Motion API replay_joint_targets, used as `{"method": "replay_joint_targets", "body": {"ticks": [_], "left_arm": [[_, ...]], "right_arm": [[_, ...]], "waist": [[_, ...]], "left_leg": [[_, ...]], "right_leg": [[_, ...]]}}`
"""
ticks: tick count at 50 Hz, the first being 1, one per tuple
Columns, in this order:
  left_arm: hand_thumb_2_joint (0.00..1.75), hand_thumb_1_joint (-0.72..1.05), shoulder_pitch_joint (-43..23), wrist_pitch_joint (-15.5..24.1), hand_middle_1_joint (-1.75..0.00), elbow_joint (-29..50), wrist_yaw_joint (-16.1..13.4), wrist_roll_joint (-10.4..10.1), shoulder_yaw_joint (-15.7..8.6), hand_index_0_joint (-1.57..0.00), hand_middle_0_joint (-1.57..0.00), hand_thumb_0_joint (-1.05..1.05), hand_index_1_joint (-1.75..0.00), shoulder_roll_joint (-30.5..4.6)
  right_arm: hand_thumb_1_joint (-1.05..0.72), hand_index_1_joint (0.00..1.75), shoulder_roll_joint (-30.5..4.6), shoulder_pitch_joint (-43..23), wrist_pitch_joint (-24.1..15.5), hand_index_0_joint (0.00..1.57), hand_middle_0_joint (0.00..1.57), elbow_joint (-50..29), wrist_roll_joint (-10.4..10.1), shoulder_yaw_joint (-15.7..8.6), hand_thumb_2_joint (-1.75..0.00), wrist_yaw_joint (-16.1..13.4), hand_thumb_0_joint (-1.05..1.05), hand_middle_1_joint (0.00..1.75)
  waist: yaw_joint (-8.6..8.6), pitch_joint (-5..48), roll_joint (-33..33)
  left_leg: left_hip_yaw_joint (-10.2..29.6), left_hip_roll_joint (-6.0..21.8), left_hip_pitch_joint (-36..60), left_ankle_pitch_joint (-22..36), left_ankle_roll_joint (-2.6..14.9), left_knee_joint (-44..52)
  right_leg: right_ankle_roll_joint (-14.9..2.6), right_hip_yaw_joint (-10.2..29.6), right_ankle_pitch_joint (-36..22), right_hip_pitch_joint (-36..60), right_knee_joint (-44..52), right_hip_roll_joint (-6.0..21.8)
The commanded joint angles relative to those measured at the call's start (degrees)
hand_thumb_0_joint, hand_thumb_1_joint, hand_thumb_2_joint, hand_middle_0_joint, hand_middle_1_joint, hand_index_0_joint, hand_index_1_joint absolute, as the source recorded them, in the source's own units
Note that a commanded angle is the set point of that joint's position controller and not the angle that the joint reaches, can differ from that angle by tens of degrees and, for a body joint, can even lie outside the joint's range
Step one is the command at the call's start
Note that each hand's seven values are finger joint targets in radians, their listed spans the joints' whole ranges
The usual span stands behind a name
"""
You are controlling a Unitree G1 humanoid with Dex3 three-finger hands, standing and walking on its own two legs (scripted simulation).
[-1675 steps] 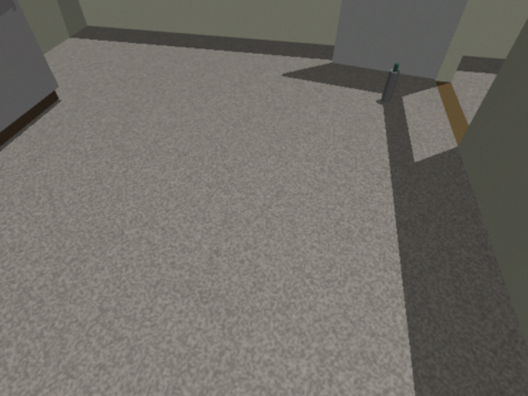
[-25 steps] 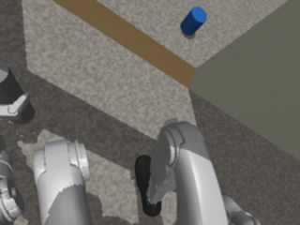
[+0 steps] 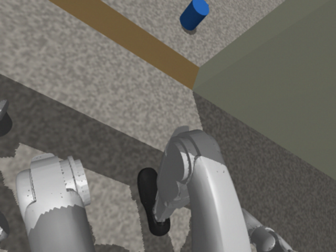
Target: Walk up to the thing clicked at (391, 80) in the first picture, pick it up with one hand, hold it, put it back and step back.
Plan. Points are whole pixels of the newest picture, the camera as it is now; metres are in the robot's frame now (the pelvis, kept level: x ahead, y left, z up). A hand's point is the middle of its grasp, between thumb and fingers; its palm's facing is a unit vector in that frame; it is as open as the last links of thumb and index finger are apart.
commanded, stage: lower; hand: left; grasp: from the side
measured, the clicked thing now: out of the picture +0.45 +0.28 -0.14
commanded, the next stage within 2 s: loosen in 0.52 s
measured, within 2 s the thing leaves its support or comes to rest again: rests again in 1.20 s
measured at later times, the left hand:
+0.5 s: hand out of the picture +0.45 +0.27 -0.15, palm faces +0.31 -0.95 -0.01, open 9.3 cm
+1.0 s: hand out of the picture +0.45 +0.27 -0.14, palm faces +0.32 -0.95 +0.01, open 11.6 cm
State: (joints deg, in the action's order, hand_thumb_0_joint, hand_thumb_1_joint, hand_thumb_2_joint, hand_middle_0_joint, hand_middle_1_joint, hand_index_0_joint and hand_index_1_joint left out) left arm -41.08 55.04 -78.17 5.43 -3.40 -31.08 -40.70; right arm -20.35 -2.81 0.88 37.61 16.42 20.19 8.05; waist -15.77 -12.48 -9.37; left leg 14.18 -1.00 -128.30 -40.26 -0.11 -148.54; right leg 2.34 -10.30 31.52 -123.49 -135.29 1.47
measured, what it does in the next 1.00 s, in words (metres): stands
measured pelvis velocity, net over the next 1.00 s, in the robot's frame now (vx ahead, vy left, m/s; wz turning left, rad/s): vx -0.01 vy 0.01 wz -0.04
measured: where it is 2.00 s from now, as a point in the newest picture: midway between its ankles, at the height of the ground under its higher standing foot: (117, 234)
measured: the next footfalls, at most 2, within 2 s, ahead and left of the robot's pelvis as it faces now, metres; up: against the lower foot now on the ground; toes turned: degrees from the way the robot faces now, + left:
none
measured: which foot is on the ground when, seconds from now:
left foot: down 0.00-1.00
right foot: down 0.00-1.00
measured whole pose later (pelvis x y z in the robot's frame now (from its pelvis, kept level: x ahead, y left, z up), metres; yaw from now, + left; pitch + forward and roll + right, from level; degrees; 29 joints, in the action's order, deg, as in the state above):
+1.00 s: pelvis -0.01 +0.01 +0.00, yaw -2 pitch +15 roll -16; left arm -41.2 60.6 -80.6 2.4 -4.7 -28.7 -44.4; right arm -21.2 -6.1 0.8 34.8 18.3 24.8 8.8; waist -16.1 -14.9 -11.9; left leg 17.1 -0.8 -127.1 -40.4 0.3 -150.4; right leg 3.3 -12.6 30.4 -121.1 -134.5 0.3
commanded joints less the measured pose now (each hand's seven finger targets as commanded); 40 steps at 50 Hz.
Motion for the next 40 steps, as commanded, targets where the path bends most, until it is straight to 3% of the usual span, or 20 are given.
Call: {"method": "replay_joint_targets", "body": {"ticks": [1,10,13,15,17,19,24,26,31,32,36,40], "left_arm": [[1.25,0.23,-18.4,7.4,-1.39,12.8,-0.5,-0.7,-0.9,-1.30,-1.29,0.00,-1.39,-13.7],[1.28,0.20,-18.0,7.8,-1.41,14.0,-1.8,0.0,-0.3,-1.31,-1.31,0.00,-1.42,-14.6],[1.28,0.22,-17.8,7.9,-1.41,12.8,-2.4,-0.1,0.6,-1.31,-1.30,0.00,-1.42,-13.5],[1.28,0.21,-19.1,8.3,-1.42,13.8,-3.1,0.2,0.5,-1.32,-1.31,0.00,-1.42,-14.5],[1.30,0.24,-17.0,8.2,-1.42,11.8,-3.1,0.2,1.2,-1.32,-1.31,0.00,-1.43,-13.0],[1.28,0.23,-17.5,8.7,-1.41,13.3,-3.5,0.5,0.0,-1.31,-1.30,0.00,-1.42,-15.6],[1.29,0.26,-17.0,9.2,-1.40,11.4,-4.0,0.2,1.1,-1.31,-1.30,0.00,-1.41,-13.7],[1.29,0.25,-17.8,9.6,-1.40,12.8,-4.2,0.1,0.6,-1.30,-1.30,0.00,-1.41,-15.3],[1.29,0.25,-16.9,10.1,-1.40,10.3,-4.5,0.4,1.5,-1.31,-1.31,0.00,-1.41,-14.8],[1.21,0.24,-15.7,10.1,-1.36,9.6,-4.3,-0.1,1.0,-1.36,-1.35,0.00,-1.36,-14.5],[0.89,0.05,-15.9,10.5,-1.04,10.5,-3.7,-1.5,0.7,-1.11,-1.09,0.00,-1.04,-14.3],[0.62,-0.15,-16.4,10.8,-0.79,10.4,-3.6,-1.1,0.6,-0.91,-0.90,0.00,-0.79,-15.1]], "right_arm": [[-0.92,0.30,-19.3,4.0,-0.3,0.20,0.20,-1.1,0.7,-4.9,-0.91,-1.2,0.00,0.30],[-0.91,0.30,-20.1,3.5,-0.4,0.20,0.20,-2.1,1.2,-4.4,-0.91,-0.9,0.00,0.30],[-0.91,0.30,-20.2,3.3,-0.4,0.20,0.20,-1.9,1.5,-4.1,-0.91,-0.8,0.00,0.30],[-0.91,0.30,-20.3,2.9,-0.5,0.20,0.20,-2.3,1.5,-4.0,-0.91,-0.7,0.00,0.30],[-0.91,0.30,-20.1,2.9,-0.3,0.20,0.20,-2.1,1.6,-3.7,-0.91,-0.7,0.00,0.30],[-0.91,0.30,-20.3,2.6,-0.3,0.20,0.20,-2.4,1.7,-3.4,-0.91,-0.7,0.00,0.30],[-0.90,0.30,-20.6,2.0,-0.3,0.20,0.20,-2.4,2.0,-2.9,-0.91,-0.5,0.00,0.30],[-0.91,0.30,-20.8,1.6,-0.3,0.20,0.20,-2.6,2.1,-2.8,-0.91,-0.5,0.00,0.30],[-0.90,0.30,-20.6,0.6,-0.3,0.20,0.20,-3.0,2.2,-2.3,-0.91,-0.3,0.00,0.30],[-0.92,0.30,-20.6,0.9,-0.2,0.20,0.20,-3.1,2.2,-2.0,-0.90,-0.3,0.00,0.30],[-0.92,0.30,-20.7,1.1,-0.5,0.20,0.20,-2.7,2.2,-1.9,-0.90,-0.4,0.00,0.30],[-0.92,0.30,-20.9,0.8,-0.4,0.20,0.20,-3.0,2.2,-1.8,-0.90,-0.5,0.00,0.30]], "waist": [[-3.83,38.7,29.3],[-4.31,37.8,30.2],[-4.97,37.2,29.8],[-4.98,36.6,30.2],[-5.32,35.4,29.7],[-4.90,36.8,30.0],[-5.71,35.4,29.4],[-5.32,35.8,30.1],[-5.76,33.8,28.5],[-5.76,34.6,27.2],[-5.44,35.3,28.0],[-5.55,34.1,28.7]], "left_leg": [[-3.5,2.3,24.6,7.3,-1.18,19.1],[-2.5,2.6,25.8,8.5,-1.49,19.2],[-2.3,2.7,25.6,9.2,-1.42,18.6],[-1.8,2.8,25.8,7.8,-1.57,19.3],[-1.7,2.8,25.5,7.5,-1.47,19.2],[-1.6,2.8,25.7,9.0,-1.51,18.9],[-1.2,2.9,25.8,8.7,-1.51,18.8],[-1.2,3.0,26.1,8.1,-1.57,18.7],[-0.9,3.0,23.9,6.6,-1.28,18.7],[-1.2,2.8,23.1,6.7,-1.00,18.0],[-1.2,2.9,24.1,6.7,-1.11,18.1],[-0.5,3.1,24.7,6.3,-1.46,18.7]], "right_leg": [[-3.10,-4.2,-6.7,20.0,8.7,-2.8],[-3.13,-5.0,-8.0,20.2,8.5,-3.1],[-2.94,-5.1,-8.9,20.4,8.3,-3.2],[-3.06,-5.4,-7.9,19.6,8.4,-3.2],[-2.88,-5.5,-7.7,19.8,8.7,-3.2],[-2.89,-5.5,-8.7,21.0,8.4,-3.3],[-2.82,-5.9,-8.7,20.5,8.3,-3.5],[-2.81,-5.9,-8.2,20.7,8.4,-3.6],[-2.80,-6.1,-7.3,20.6,8.5,-3.7],[-2.56,-6.2,-7.6,22.1,9.0,-3.9],[-2.53,-6.2,-7.6,22.5,8.9,-4.0],[-2.79,-6.7,-7.2,20.8,8.6,-4.0]]}}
